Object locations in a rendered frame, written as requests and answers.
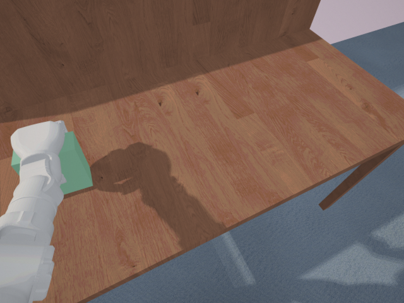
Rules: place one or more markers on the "left robot upper arm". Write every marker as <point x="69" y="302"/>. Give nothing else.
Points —
<point x="25" y="270"/>

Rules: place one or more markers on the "sponge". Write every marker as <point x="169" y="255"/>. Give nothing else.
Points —
<point x="74" y="166"/>

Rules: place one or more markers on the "left robot forearm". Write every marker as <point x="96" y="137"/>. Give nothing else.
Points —
<point x="31" y="212"/>

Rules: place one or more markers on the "left robot hand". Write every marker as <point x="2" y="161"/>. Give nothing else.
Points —
<point x="42" y="136"/>

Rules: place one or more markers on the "table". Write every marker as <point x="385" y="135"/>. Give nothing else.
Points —
<point x="195" y="116"/>

